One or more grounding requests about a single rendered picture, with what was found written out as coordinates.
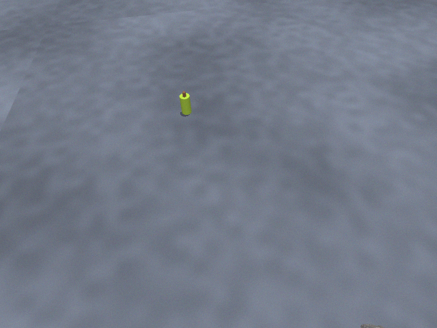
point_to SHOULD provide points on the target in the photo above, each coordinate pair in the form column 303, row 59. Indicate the bottle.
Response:
column 185, row 103

